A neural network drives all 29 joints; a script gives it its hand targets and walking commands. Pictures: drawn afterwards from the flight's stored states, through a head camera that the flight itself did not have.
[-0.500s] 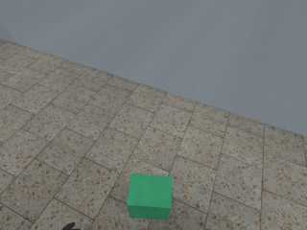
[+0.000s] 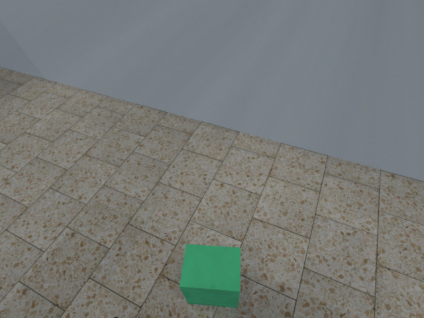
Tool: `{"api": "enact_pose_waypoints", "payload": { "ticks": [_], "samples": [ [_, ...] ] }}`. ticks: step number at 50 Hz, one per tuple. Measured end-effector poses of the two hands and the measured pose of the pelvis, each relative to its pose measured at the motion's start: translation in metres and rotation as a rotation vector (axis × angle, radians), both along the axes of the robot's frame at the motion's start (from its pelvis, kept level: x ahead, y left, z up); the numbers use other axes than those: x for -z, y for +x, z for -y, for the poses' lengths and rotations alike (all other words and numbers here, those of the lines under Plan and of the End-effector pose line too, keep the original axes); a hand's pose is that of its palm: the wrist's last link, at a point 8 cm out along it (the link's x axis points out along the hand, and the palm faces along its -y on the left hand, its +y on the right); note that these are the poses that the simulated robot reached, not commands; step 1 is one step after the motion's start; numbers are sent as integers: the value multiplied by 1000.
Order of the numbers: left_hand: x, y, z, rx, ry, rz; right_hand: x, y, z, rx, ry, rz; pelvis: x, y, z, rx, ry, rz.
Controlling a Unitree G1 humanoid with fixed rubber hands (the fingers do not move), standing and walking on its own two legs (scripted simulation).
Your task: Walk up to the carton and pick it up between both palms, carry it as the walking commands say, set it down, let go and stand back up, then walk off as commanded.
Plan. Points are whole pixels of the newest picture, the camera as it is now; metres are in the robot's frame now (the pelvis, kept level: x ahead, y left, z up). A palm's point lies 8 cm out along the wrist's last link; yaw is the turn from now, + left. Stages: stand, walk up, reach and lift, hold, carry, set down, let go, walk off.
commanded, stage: walk up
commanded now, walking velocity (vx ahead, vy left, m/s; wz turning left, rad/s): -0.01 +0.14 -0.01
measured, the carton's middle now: (212, 277) +0.40 +0.06 -0.65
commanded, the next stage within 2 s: stand in 1.76 s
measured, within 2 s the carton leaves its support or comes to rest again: neither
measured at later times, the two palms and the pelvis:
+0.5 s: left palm out of the picture +0.02 +0.33 -0.15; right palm out of the picture +0.04 -0.15 -0.12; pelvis -0.02 +0.09 +0.00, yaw +0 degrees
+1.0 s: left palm out of the picture +0.09 +0.26 -0.14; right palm out of the picture -0.05 -0.21 -0.15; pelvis +0.02 +0.02 -0.01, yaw -1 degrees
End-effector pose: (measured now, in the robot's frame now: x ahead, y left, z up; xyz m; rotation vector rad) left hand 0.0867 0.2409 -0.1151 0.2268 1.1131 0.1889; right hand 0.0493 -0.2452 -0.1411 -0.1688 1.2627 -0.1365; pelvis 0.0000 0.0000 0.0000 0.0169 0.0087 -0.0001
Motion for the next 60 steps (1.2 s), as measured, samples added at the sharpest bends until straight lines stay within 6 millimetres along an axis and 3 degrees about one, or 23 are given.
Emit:
{"api": "enact_pose_waypoints", "payload": {
  "ticks": [5, 9, 11, 14, 18, 22, 27, 32, 36, 40, 43, 47, 53, 60],
  "samples": [
    [1, -45, -43, -76, 57, -73, -11, 29, -8, -62, -27, 55, -1, -8, -18, -11, 8, -16],
    [9, -80, -82, -100, 69, -154, -21, 50, -28, -101, -52, 118, 3, -14, -41, -13, 6, -21],
    [20, -90, -100, -99, 58, -181, -20, 51, -39, -107, -78, 146, 10, -16, -56, -16, -14, -20],
    [27, -95, -110, -103, 14, -212, -28, 35, -58, -100, -93, 132, 5, -17, -70, -16, -22, -8],
    [29, -86, -104, -73, -53, -212, -36, 15, -79, -63, -95, 107, -4, -16, -82, -14, -41, 1],
    [32, -76, -97, -49, -78, -201, -31, 4, -94, -30, -81, 100, -4, -16, -89, -7, -34, 10],
    [33, -63, -90, -29, -68, -162, -14, -14, -100, 13, -50, 57, 2, -17, -91, 6, -8, 20],
    [24, -64, -84, -20, -63, -158, -5, -34, -104, 48, -14, 5, -1, -17, -92, 1, -20, 38],
    [23, -60, -88, 1, -53, -173, -4, -64, -90, 90, -46, -57, 0, -14, -86, 16, -28, 17],
    [14, -30, -82, 38, -38, -118, -12, -106, -68, 134, -73, -158, -4, -7, -70, 17, -35, 15],
    [12, -11, -68, 41, -29, -91, -11, -119, -55, 149, -62, -210, -3, 1, -56, 18, -25, 24],
    [20, 1, -39, 33, -11, -83, 6, -115, -42, 153, -17, -235, 8, 12, -31, 18, 5, 37],
    [22, 1, 3, 17, -59, -121, 12, -76, -37, 125, 22, -186, 4, 21, -16, 16, -19, 26],
    [22, -2, 13, -31, -79, -126, 8, -39, -35, 92, 23, -134, 0, 31, -9, 6, -19, 17]
  ]
}}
